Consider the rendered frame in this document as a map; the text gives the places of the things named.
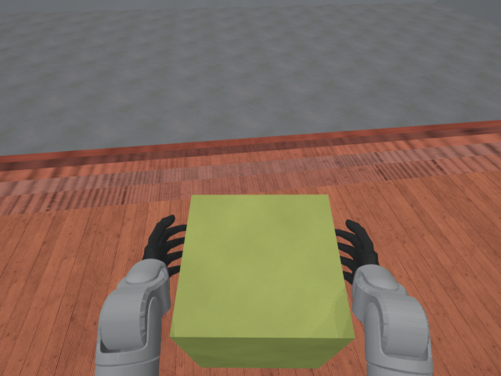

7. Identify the robot right forearm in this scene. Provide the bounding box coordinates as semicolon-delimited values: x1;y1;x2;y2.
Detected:
351;264;434;376

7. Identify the right robot hand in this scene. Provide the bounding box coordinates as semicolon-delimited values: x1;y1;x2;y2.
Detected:
335;219;379;285

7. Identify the carton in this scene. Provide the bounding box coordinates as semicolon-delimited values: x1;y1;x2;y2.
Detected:
170;194;355;369

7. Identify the left robot hand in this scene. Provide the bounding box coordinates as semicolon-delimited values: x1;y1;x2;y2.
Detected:
142;215;187;278

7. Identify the robot left forearm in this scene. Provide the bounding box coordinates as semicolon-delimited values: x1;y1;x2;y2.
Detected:
95;258;171;376

